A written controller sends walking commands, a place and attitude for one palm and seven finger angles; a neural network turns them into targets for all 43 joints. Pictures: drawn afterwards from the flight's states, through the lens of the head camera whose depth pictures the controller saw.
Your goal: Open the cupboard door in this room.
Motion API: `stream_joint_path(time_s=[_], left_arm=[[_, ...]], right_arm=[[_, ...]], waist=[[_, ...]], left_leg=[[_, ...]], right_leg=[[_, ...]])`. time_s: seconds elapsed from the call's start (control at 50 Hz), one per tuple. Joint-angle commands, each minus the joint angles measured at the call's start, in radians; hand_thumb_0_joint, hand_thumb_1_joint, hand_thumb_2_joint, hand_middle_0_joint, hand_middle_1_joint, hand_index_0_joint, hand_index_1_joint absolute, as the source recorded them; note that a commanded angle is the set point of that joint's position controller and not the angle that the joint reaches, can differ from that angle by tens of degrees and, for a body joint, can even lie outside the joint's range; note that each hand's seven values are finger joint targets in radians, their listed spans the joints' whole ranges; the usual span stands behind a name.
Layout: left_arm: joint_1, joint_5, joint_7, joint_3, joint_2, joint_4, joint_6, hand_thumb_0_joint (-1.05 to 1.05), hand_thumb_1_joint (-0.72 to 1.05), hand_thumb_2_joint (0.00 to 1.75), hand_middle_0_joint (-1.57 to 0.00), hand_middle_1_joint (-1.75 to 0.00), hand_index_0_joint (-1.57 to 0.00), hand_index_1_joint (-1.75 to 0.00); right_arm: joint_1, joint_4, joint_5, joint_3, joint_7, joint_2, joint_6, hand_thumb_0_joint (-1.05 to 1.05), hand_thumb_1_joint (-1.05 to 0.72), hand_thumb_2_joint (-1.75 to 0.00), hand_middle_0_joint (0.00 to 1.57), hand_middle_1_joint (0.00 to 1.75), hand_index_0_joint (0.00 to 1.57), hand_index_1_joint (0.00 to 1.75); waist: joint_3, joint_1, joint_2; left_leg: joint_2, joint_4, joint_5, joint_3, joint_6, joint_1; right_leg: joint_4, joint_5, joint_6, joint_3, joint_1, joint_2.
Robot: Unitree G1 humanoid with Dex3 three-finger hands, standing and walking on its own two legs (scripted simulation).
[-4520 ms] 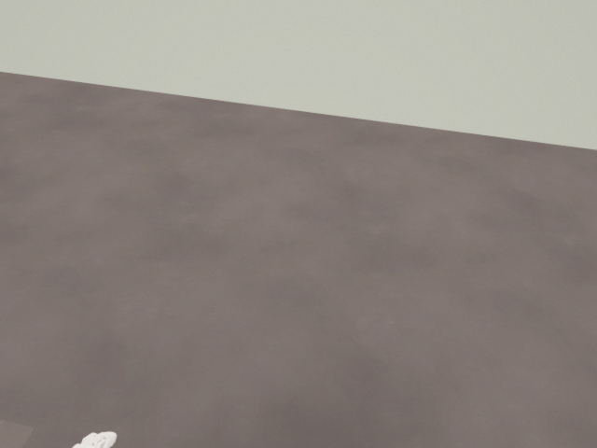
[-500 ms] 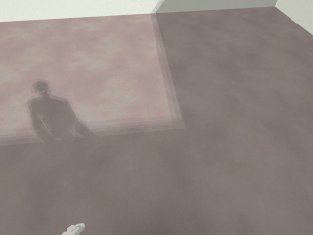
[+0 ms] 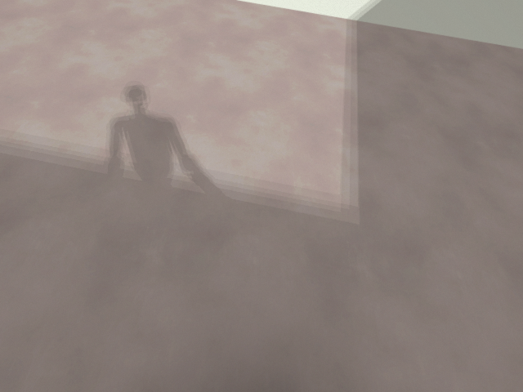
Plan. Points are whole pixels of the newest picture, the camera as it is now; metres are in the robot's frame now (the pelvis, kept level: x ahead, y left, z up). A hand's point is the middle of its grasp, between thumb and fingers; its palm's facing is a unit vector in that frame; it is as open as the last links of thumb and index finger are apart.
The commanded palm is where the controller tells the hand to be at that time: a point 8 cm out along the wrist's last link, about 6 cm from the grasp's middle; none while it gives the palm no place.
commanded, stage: turn or walk to find it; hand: left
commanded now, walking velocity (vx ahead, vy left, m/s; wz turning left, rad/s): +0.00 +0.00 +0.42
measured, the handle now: out of the picture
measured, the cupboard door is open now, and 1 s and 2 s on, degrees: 0 0 0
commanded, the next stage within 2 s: none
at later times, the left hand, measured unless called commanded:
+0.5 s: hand out of the picture +0.06 +0.19 -0.13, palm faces +0.21 -0.94 -0.27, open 7.4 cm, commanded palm none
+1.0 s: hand out of the picture -0.12 +0.22 -0.17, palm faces +0.46 -0.85 -0.25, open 7.4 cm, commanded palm none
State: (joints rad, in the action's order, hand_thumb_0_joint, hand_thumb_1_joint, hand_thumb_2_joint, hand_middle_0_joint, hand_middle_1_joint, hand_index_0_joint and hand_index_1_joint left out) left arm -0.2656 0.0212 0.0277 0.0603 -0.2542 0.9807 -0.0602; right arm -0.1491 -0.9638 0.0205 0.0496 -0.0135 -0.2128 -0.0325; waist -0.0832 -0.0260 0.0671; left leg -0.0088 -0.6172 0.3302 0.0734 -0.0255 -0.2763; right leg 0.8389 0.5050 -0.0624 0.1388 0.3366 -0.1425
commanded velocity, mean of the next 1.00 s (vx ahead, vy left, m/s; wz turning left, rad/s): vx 0.00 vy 0.00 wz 0.42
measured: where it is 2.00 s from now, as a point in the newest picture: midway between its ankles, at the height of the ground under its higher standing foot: outside the picture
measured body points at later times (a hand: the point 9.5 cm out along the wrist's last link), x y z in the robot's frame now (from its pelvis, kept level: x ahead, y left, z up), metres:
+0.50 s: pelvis -0.02 -0.03 +0.01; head +0.01 -0.05 +0.46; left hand +0.05 +0.23 -0.11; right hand +0.06 -0.27 -0.15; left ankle -0.01 +0.10 -0.71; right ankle +0.00 -0.13 -0.73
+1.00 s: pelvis -0.05 +0.01 +0.01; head -0.03 +0.05 +0.45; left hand -0.15 +0.26 -0.15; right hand +0.15 -0.18 -0.12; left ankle -0.09 +0.10 -0.73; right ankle -0.02 -0.13 -0.66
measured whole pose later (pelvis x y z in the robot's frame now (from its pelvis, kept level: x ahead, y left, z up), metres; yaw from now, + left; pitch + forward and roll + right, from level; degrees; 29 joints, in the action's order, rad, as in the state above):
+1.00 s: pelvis -0.05 +0.01 +0.01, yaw +25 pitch +0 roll +0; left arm -0.25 0.02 0.02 0.07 -0.27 1.00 -0.07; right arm -0.14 -0.95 0.02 0.04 0.00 -0.20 -0.02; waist -0.08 -0.02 0.06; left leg -0.01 -0.56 0.30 0.05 -0.02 -0.26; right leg 1.04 0.47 -0.07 0.07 0.42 -0.12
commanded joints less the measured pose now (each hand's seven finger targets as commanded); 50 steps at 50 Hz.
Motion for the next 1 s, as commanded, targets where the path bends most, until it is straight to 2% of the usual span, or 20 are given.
stream_joint_path(time_s=[0.0, 0.06, 0.26, 0.34, 0.38, 0.4, 0.42, 0.44, 0.46, 0.5, 0.54, 0.74, 0.8, 0.82, 0.84, 0.86, 0.88, 0.9, 0.94, 0.98], left_arm=[[0.089, -0.003, -0.009, 0.022, -0.071, -0.1, 0.023, 0.0, 0.9, 0.9, -0.2, -0.3, -0.2, -0.3], [0.033, -0.004, -0.017, 0.021, -0.071, -0.074, 0.025, 0.0, 0.9, 0.9, -0.2, -0.3, -0.2, -0.3], [0.126, -0.009, -0.007, 0.013, -0.047, -0.134, 0.029, 0.0, 0.9, 0.9, -0.2, -0.3, -0.2, -0.3], [0.07, -0.015, -0.002, 0.012, -0.042, -0.132, 0.037, 0.0, 0.9, 0.9, -0.2, -0.3, -0.2, -0.3], [0.015, -0.015, 0.002, 0.017, -0.056, -0.122, 0.048, 0.0, 0.9, 0.9, -0.2, -0.3, -0.2, -0.3], [-0.008, -0.009, 0.007, 0.024, -0.096, -0.119, 0.057, 0.0, 0.9, 0.9, -0.2, -0.3, -0.2, -0.3], [-0.022, 0.006, 0.015, 0.041, -0.179, -0.121, 0.066, 0.0, 0.9, 0.9, -0.2, -0.3, -0.2, -0.3], [-0.002, 0.001, 0.011, 0.039, -0.2, -0.142, 0.061, 0.0, 0.9, 0.9, -0.2, -0.3, -0.2, -0.3], [0.038, -0.003, 0.017, 0.046, -0.173, -0.15, 0.06, 0.0, 0.9, 0.9, -0.2, -0.3, -0.2, -0.3], [0.125, -0.003, 0.01, 0.023, -0.114, -0.161, 0.063, 0.0, 0.9, 0.9, -0.2, -0.3, -0.2, -0.3], [0.119, -0.003, 0.008, 0.016, -0.09, -0.156, 0.072, 0.0, 0.9, 0.9, -0.2, -0.3, -0.2, -0.3], [-0.017, 0.011, 0.005, 0.038, -0.165, -0.083, 0.061, 0.0, 0.9, 0.9, -0.2, -0.3, -0.2, -0.3], [-0.003, 0.005, 0.003, 0.042, -0.165, -0.072, 0.053, 0.0, 0.9, 0.9, -0.2, -0.3, -0.2, -0.3], [0.002, -0.005, 0.0, 0.04, -0.152, -0.073, 0.046, 0.0, 0.9, 0.9, -0.2, -0.3, -0.2, -0.3], [-0.023, -0.012, -0.005, 0.033, -0.096, -0.098, 0.038, 0.0, 0.9, 0.9, -0.2, -0.3, -0.2, -0.3], [0.024, -0.006, -0.007, 0.01, -0.049, -0.132, 0.034, 0.0, 0.9, 0.9, -0.2, -0.3, -0.2, -0.3], [0.079, -0.001, 0.002, 0.012, -0.059, -0.132, 0.022, 0.0, 0.9, 0.9, -0.2, -0.3, -0.2, -0.3], [0.107, -0.004, -0.001, 0.018, -0.065, -0.125, 0.02, 0.0, 0.9, 0.9, -0.2, -0.3, -0.2, -0.3], [0.068, -0.005, -0.013, 0.022, -0.068, -0.093, 0.024, 0.0, 0.9, 0.9, -0.2, -0.3, -0.2, -0.3], [0.04, -0.005, -0.017, 0.02, -0.064, -0.077, 0.027, 0.0, 0.9, 0.9, -0.2, -0.3, -0.2, -0.3]], right_arm=[[-0.068, 0.047, 0.001, 0.039, 0.035, -0.191, 0.02, 0.0, -0.9, -0.9, 0.2, 0.3, 0.2, 0.3], [-0.037, 0.063, -0.005, 0.033, 0.035, -0.18, 0.031, 0.0, -0.9, -0.9, 0.2, 0.3, 0.2, 0.3], [-0.097, 0.064, 0.005, 0.051, 0.029, -0.184, 0.018, 0.0, -0.9, -0.9, 0.2, 0.3, 0.2, 0.3], [-0.072, 0.077, 0.007, 0.057, 0.025, -0.188, 0.011, 0.0, -0.9, -0.9, 0.2, 0.3, 0.2, 0.3], [-0.059, 0.084, -0.001, 0.057, 0.021, -0.173, 0.009, 0.0, -0.9, -0.9, 0.2, 0.3, 0.2, 0.3], [-0.065, 0.088, -0.009, 0.054, 0.016, -0.139, 0.01, 0.0, -0.9, -0.9, 0.2, 0.3, 0.2, 0.3], [-0.084, 0.107, -0.015, 0.042, 0.01, -0.073, 0.012, 0.0, -0.9, -0.9, 0.2, 0.3, 0.2, 0.3], [-0.079, 0.11, 0.0, 0.053, 0.014, -0.105, 0.001, 0.0, -0.9, -0.9, 0.2, 0.3, 0.2, 0.3], [-0.06, 0.107, 0.006, 0.06, 0.013, -0.126, -0.015, 0.0, -0.9, -0.9, 0.2, 0.3, 0.2, 0.3], [-0.081, 0.065, 0.006, 0.06, 0.0, -0.109, -0.024, 0.0, -0.9, -0.9, 0.2, 0.3, 0.2, 0.3], [-0.114, 0.045, 0.004, 0.054, -0.004, -0.096, -0.025, 0.0, -0.9, -0.9, 0.2, 0.3, 0.2, 0.3], [0.005, 0.064, -0.011, 0.026, -0.002, -0.07, -0.012, 0.0, -0.9, -0.9, 0.2, 0.3, 0.2, 0.3], [-0.057, 0.051, -0.011, 0.025, 0.004, -0.08, 0.002, 0.0, -0.9, -0.9, 0.2, 0.3, 0.2, 0.3], [-0.098, 0.041, -0.009, 0.031, 0.002, -0.114, 0.011, 0.0, -0.9, -0.9, 0.2, 0.3, 0.2, 0.3], [-0.125, 0.046, -0.001, 0.052, 0.004, -0.209, 0.022, 0.0, -0.9, -0.9, 0.2, 0.3, 0.2, 0.3], [-0.172, 0.044, -0.004, 0.064, 0.007, -0.278, 0.016, 0.0, -0.9, -0.9, 0.2, 0.3, 0.2, 0.3], [-0.191, 0.021, -0.001, 0.064, 0.02, -0.259, 0.019, 0.0, -0.9, -0.9, 0.2, 0.3, 0.2, 0.3], [-0.146, 0.029, 0.001, 0.057, 0.029, -0.24, 0.018, 0.0, -0.9, -0.9, 0.2, 0.3, 0.2, 0.3], [-0.043, 0.057, 0.002, 0.036, 0.033, -0.188, 0.023, 0.0, -0.9, -0.9, 0.2, 0.3, 0.2, 0.3], [-0.036, 0.066, -0.002, 0.035, 0.034, -0.18, 0.031, 0.0, -0.9, -0.9, 0.2, 0.3, 0.2, 0.3]], waist=[[0.063, 0.055, -0.236], [0.103, 0.03, -0.206], [0.102, 0.069, -0.209], [0.125, 0.039, -0.22], [0.143, 0.007, -0.182], [0.152, -0.003, -0.102], [0.149, -0.005, 0.156], [0.133, -0.012, 0.185], [0.099, -0.003, 0.182], [0.012, 0.049, 0.043], [0.026, 0.052, 0.079], [0.075, -0.02, 0.15], [0.113, 0.019, 0.129], [0.135, 0.048, 0.036], [0.175, 0.057, -0.224], [0.16, 0.081, -0.361], [0.159, 0.106, -0.34], [0.104, 0.09, -0.33], [0.069, 0.039, -0.256], [0.105, 0.033, -0.218]], left_leg=[[-0.273, 0.293, -0.491, -0.312, -0.136, 0.12], [-0.22, 0.296, -0.521, -0.251, -0.123, 0.16], [-0.22, 0.281, -0.475, -0.392, -0.158, 0.154], [-0.186, 0.247, -0.465, -0.422, -0.138, 0.078], [-0.142, 0.19, -0.39, -0.406, -0.094, -0.012], [-0.087, 0.114, -0.248, -0.365, -0.043, -0.13], [0.053, -0.082, 0.041, -0.193, 0.031, -0.309], [0.071, -0.292, 0.225, -0.154, 0.05, -0.298], [0.036, -0.431, 0.213, -0.177, 0.047, -0.284], [0.006, -0.568, 0.087, -0.153, 0.059, -0.288], [-0.01, -0.585, 0.038, -0.121, 0.08, -0.283], [-0.019, -0.181, 0.137, -0.006, 0.086, -0.138], [-0.003, 0.08, -0.025, 0.028, 0.071, 0.02], [-0.033, 0.207, -0.162, 0.001, 0.056, 0.145], [-0.239, 0.264, -0.391, -0.275, -0.027, 0.286], [-0.395, 0.283, -0.623, -0.41, -0.126, 0.276], [-0.379, 0.295, -0.548, -0.401, -0.146, 0.205], [-0.336, 0.299, -0.488, -0.378, -0.145, 0.158], [-0.258, 0.295, -0.487, -0.278, -0.124, 0.123], [-0.233, 0.284, -0.543, -0.249, -0.124, 0.158]], right_leg=[[0.296, -0.039, -0.005, -0.122, 0.208, 0.016], [0.257, -0.105, -0.018, -0.112, 0.178, 0.028], [0.01, -0.052, -0.017, -0.122, 0.107, 0.079], [-0.178, -0.113, 0.001, -0.109, -0.033, 0.115], [-0.382, -0.261, 0.007, -0.104, -0.188, 0.109], [-0.489, -0.295, 0.028, -0.181, -0.315, 0.027], [-0.564, -0.308, 0.118, -0.426, -0.399, -0.218], [-0.596, -0.312, 0.212, -0.484, -0.262, -0.343], [-0.616, -0.266, 0.232, -0.463, -0.164, -0.318], [-0.581, -0.306, 0.19, -0.287, -0.097, -0.198], [-0.551, -0.417, 0.176, -0.189, -0.129, -0.163], [-0.444, -0.671, 0.203, -0.111, -0.234, -0.214], [-0.331, -0.675, 0.138, -0.05, -0.199, -0.189], [-0.236, -0.575, 0.089, -0.008, -0.115, -0.164], [-0.047, -0.256, 0.017, 0.045, 0.09, -0.051], [0.126, 0.138, -0.012, 0.009, 0.201, 0.016], [0.224, 0.127, -0.005, -0.079, 0.195, 0.018], [0.274, 0.065, -0.002, -0.108, 0.224, 0.016], [0.289, -0.06, -0.008, -0.113, 0.206, 0.014], [0.258, -0.086, -0.017, -0.109, 0.185, 0.025]])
